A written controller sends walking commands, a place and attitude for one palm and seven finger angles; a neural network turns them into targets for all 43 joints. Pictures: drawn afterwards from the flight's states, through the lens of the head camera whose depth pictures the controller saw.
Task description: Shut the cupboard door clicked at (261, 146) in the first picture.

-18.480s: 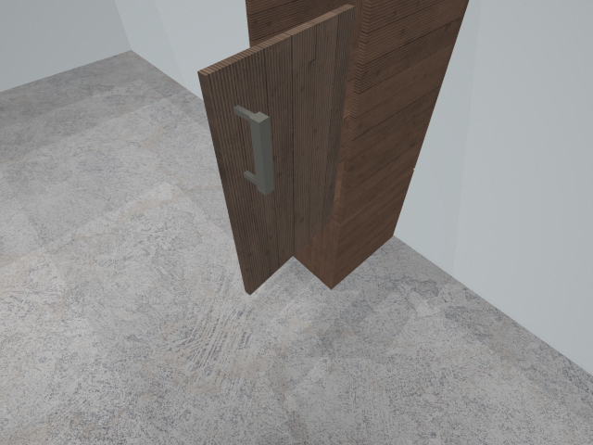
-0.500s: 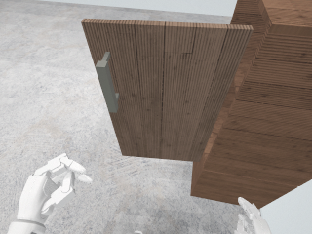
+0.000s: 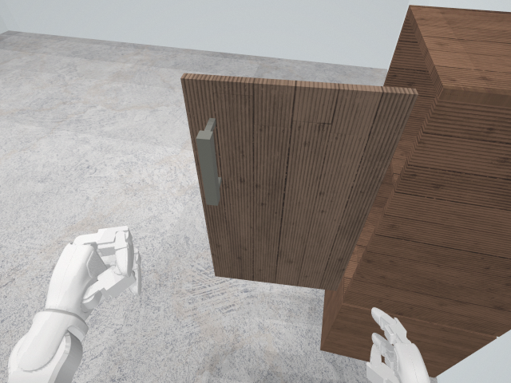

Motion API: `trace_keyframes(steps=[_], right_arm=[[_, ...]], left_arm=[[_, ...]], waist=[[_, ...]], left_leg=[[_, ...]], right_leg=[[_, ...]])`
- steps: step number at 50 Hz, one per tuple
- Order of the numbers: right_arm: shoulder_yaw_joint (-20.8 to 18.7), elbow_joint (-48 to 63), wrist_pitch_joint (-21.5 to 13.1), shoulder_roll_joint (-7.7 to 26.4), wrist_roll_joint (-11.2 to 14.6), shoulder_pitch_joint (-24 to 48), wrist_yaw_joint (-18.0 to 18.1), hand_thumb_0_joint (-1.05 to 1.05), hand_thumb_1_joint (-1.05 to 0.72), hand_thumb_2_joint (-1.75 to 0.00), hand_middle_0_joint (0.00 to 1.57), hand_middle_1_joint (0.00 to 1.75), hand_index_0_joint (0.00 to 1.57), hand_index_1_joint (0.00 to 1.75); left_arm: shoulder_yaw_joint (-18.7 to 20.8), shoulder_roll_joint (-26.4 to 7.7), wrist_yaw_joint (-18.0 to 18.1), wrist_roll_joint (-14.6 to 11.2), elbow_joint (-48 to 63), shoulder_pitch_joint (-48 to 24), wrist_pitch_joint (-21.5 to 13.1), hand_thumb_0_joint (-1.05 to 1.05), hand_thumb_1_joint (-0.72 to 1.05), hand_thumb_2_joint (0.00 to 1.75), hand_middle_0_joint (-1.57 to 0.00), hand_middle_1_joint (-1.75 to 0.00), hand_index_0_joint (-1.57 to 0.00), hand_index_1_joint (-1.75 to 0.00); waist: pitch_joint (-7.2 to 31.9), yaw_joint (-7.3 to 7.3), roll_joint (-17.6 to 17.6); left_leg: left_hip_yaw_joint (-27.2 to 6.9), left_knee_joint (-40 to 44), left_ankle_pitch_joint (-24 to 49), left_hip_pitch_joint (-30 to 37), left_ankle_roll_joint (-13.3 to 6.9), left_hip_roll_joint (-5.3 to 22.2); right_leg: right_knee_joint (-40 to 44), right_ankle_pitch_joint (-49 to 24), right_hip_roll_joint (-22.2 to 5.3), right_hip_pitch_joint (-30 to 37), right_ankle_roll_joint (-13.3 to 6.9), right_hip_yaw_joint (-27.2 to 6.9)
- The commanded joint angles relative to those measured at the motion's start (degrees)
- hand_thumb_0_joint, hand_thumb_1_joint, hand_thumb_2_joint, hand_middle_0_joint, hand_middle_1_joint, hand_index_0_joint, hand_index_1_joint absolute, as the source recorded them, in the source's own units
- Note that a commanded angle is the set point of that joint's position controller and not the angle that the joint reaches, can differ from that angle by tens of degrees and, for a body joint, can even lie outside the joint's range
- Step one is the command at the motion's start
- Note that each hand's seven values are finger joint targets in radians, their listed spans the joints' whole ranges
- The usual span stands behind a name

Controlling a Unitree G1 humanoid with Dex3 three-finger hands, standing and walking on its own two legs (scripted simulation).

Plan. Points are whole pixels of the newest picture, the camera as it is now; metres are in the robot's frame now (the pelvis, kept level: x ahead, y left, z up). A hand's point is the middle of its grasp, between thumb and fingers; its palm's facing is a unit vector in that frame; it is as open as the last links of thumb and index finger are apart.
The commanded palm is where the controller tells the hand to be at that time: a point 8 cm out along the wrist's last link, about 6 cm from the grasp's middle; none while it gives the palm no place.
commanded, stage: raise the hand and make a fist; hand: left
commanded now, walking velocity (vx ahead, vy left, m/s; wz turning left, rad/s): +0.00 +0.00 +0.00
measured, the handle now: (212, 163) +0.44 +0.12 +0.13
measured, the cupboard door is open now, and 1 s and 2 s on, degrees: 96 96 96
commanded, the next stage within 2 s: bring the fist close to the handle in 0.48 s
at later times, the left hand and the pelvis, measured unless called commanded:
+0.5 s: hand (143, 265) +0.23 +0.17 +0.13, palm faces +0.02 -1.00 -0.08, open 3.1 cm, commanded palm +0.20 +0.22 +0.13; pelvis +0.00 -0.02 +0.01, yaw +0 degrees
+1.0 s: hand (173, 237) +0.27 +0.15 +0.13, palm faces +0.01 -1.00 -0.07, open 3.1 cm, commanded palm +0.25 +0.19 +0.13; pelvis +0.01 -0.04 +0.01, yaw -1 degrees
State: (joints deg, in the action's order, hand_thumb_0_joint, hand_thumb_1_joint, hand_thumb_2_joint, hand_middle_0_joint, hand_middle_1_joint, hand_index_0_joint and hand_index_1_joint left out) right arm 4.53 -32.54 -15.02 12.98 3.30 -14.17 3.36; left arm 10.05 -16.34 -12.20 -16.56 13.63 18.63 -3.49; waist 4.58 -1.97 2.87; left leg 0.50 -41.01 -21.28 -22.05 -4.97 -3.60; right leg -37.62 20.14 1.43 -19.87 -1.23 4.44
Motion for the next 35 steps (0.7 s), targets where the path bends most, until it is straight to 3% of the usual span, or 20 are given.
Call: trace_keyframes(steps=[1, 4, 9, 10, 11, 14, 16, 20, 21, 22, 25, 26, 29, 31, 32, 33, 35], right_arm=[[-3.6, 8.1, -3.0, 8.1, 0.3, 5.9, 0.9, 0.00, -0.90, -0.90, 0.20, 0.30, 0.20, 0.30], [-3.5, 7.9, -3.1, 7.8, 0.5, 6.5, 1.0, 0.00, -0.90, -0.90, 0.20, 0.30, 0.20, 0.30], [-3.7, 7.6, -3.0, 7.9, 0.6, 7.0, 0.6, 0.00, -0.90, -0.90, 0.20, 0.30, 0.20, 0.30], [-3.7, 7.7, -2.9, 7.9, 0.6, 7.1, 0.6, 0.00, -0.90, -0.90, 0.20, 0.30, 0.20, 0.30], [-3.8, 7.6, -2.9, 8.2, 0.5, 7.2, 0.6, 0.00, -0.90, -0.90, 0.20, 0.30, 0.20, 0.30], [-3.9, 8.1, -3.0, 7.7, 0.5, 7.7, 0.7, 0.00, -0.90, -0.90, 0.20, 0.30, 0.20, 0.30], [-3.9, 7.6, -3.2, 8.1, 0.2, 7.2, 0.8, 0.00, -0.90, -0.90, 0.20, 0.30, 0.20, 0.30], [-3.8, 7.1, -3.8, 7.7, 0.3, 7.2, 0.8, 0.00, -0.90, -0.90, 0.20, 0.30, 0.20, 0.30], [-3.9, 6.7, -3.8, 8.1, 0.1, 7.1, 0.9, 0.00, -0.90, -0.90, 0.20, 0.30, 0.20, 0.30], [-3.8, 6.9, -3.8, 7.9, 0.3, 7.3, 0.7, 0.00, -0.90, -0.90, 0.20, 0.30, 0.20, 0.30], [-4.0, 6.9, -4.1, 7.9, 0.4, 7.3, 0.9, 0.00, -0.90, -0.90, 0.20, 0.30, 0.20, 0.30], [-4.0, 6.6, -4.1, 8.2, 0.4, 7.1, 0.8, 0.00, -0.90, -0.90, 0.20, 0.30, 0.20, 0.30], [-4.0, 7.0, -4.2, 8.0, 0.4, 7.4, 0.9, 0.00, -0.90, -0.90, 0.20, 0.30, 0.20, 0.30], [-3.9, 6.4, -4.2, 8.2, 0.4, 7.4, 1.0, 0.00, -0.90, -0.90, 0.20, 0.30, 0.20, 0.30], [-3.8, 6.5, -4.3, 8.0, 0.4, 7.7, 1.0, 0.00, -0.90, -0.90, 0.20, 0.30, 0.20, 0.30], [-3.9, 6.2, -4.5, 8.0, 0.5, 7.5, 1.1, 0.00, -0.90, -0.90, 0.20, 0.30, 0.20, 0.30], [-3.8, 5.9, -4.5, 8.2, 0.5, 7.6, 1.2, 0.00, -0.90, -0.90, 0.20, 0.30, 0.20, 0.30]], left_arm=[[5.9, -8.9, -0.7, -1.3, 11.7, -11.1, -0.8, 0.00, 0.90, 0.90, -1.30, -1.50, -1.30, -1.50], [6.0, -9.1, -1.1, -1.3, 13.2, -14.2, 0.1, 0.00, 0.90, 0.90, -1.30, -1.50, -1.30, -1.50], [5.4, -6.8, -1.5, -1.8, 9.0, -9.8, 2.0, 0.00, 0.90, 0.90, -1.30, -1.50, -1.30, -1.50], [5.2, -6.7, -1.4, -1.7, 9.6, -10.1, 2.0, 0.00, 0.90, 0.90, -1.30, -1.50, -1.30, -1.50], [6.6, -8.4, -1.1, -1.6, 8.9, -10.1, 2.2, 0.00, 0.90, 0.90, -1.30, -1.50, -1.30, -1.50], [6.0, -8.0, -0.2, -1.0, 12.4, -12.0, 1.2, 0.00, 0.90, 0.90, -1.30, -1.50, -1.30, -1.50], [7.4, -9.9, 0.6, -0.6, 12.8, -12.0, 0.3, 0.00, 0.90, 0.90, -1.30, -1.50, -1.30, -1.50], [6.0, -8.3, 0.9, -0.7, 12.4, -12.4, -1.3, 0.00, 0.90, 0.90, -1.30, -1.50, -1.30, -1.50], [7.1, -9.7, 0.9, -0.6, 11.4, -11.7, -1.2, 0.00, 0.90, 0.90, -1.30, -1.50, -1.30, -1.50], [5.7, -8.1, 0.7, -0.5, 11.6, -11.9, -1.2, 0.00, 0.90, 0.90, -1.30, -1.50, -1.30, -1.50], [5.5, -7.9, 0.3, -0.8, 10.9, -11.2, -1.0, 0.00, 0.90, 0.90, -1.30, -1.50, -1.30, -1.50], [6.7, -9.2, 0.2, -0.9, 9.7, -10.4, -0.7, 0.00, 0.90, 0.90, -1.30, -1.50, -1.30, -1.50], [6.1, -8.2, -0.1, -1.2, 10.5, -10.9, -0.8, 0.00, 0.90, 0.90, -1.30, -1.50, -1.30, -1.50], [6.4, -9.1, 0.3, -1.0, 9.9, -12.9, -1.0, 0.00, 0.90, 0.90, -1.30, -1.50, -1.30, -1.50], [4.4, -7.1, 0.3, -1.0, 9.7, -15.0, -1.1, 0.00, 0.90, 0.90, -1.30, -1.50, -1.30, -1.50], [4.6, -7.4, 0.5, -1.1, 9.4, -16.6, -1.4, 0.00, 0.90, 0.90, -1.30, -1.50, -1.30, -1.50], [4.8, -8.2, 0.6, -0.7, 7.7, -18.3, -1.5, 0.00, 0.90, 0.90, -1.30, -1.50, -1.30, -1.50]], waist=[[4.5, 0.19, 0.7], [6.3, 0.05, 1.3], [3.4, -0.12, -1.3], [3.3, -0.08, -0.7], [2.4, -0.37, -2.2], [4.0, -0.18, 0.5], [4.2, -0.18, -0.5], [3.6, 0.32, 1.0], [3.1, 0.32, -0.3], [3.4, 0.42, 0.5], [3.6, 0.48, -0.1], [3.2, 0.32, -1.3], [4.3, 0.38, -1.4], [2.6, 0.80, -2.1], [2.2, 1.18, -1.2], [2.8, 1.42, -2.7], [3.0, 1.36, -1.4]], left_leg=[[-6.7, 11.0, 13.9, 6.8, 5.2, 4.8], [-6.5, 11.6, 16.9, 9.3, 5.1, 4.8], [-5.8, 12.4, 14.5, 8.0, 4.9, 4.6], [-5.9, 12.6, 13.8, 8.1, 4.9, 4.5], [-5.6, 12.4, 13.0, 7.3, 4.6, 4.4], [-5.1, 12.5, 12.2, 8.5, 4.1, 4.2], [-5.0, 12.0, 12.9, 8.2, 3.9, 4.3], [-4.8, 11.9, 12.1, 8.6, 3.8, 4.1], [-4.7, 11.6, 11.9, 7.9, 3.5, 4.1], [-4.5, 11.7, 12.3, 8.1, 3.5, 4.0], [-4.1, 11.2, 12.0, 8.0, 3.3, 3.8], [-3.9, 10.8, 11.8, 7.2, 3.2, 3.8], [-3.5, 10.4, 13.1, 7.5, 2.9, 3.6], [-3.6, 10.0, 12.6, 6.8, 2.9, 3.7], [-3.4, 10.1, 11.8, 6.8, 2.8, 3.5], [-3.5, 9.9, 11.6, 7.1, 2.7, 3.5], [-3.3, 9.7, 10.7, 6.8, 2.6, 3.3]], right_leg=[[5.9, -10.5, -0.4, 1.9, -0.9, -0.6], [6.5, -12.5, -0.6, 3.3, -0.7, -0.4], [7.7, -11.4, -0.6, 2.8, -0.5, -0.4], [7.8, -10.8, -0.6, 2.7, -0.5, -0.4], [8.3, -10.5, -0.7, 3.2, -0.6, -1.1], [8.4, -9.4, -0.9, 3.2, -0.5, -1.3], [8.4, -9.8, -0.8, 3.7, -0.4, -1.6], [8.5, -9.3, -0.9, 2.9, -0.3, -1.6], [8.9, -9.2, -1.0, 3.1, -0.3, -2.0], [8.8, -9.6, -1.1, 3.3, -0.3, -2.0], [9.0, -9.9, -1.2, 3.3, 0.0, -2.3], [9.3, -9.8, -1.4, 3.8, 0.0, -2.9], [9.0, -11.6, -1.6, 4.2, 0.2, -2.8], [9.3, -10.9, -1.6, 3.4, 0.3, -3.1], [9.4, -10.1, -1.7, 2.8, 0.4, -3.4], [9.5, -10.0, -1.7, 2.9, 0.6, -3.5], [9.7, -8.8, -2.0, 2.7, 0.6, -4.1]])
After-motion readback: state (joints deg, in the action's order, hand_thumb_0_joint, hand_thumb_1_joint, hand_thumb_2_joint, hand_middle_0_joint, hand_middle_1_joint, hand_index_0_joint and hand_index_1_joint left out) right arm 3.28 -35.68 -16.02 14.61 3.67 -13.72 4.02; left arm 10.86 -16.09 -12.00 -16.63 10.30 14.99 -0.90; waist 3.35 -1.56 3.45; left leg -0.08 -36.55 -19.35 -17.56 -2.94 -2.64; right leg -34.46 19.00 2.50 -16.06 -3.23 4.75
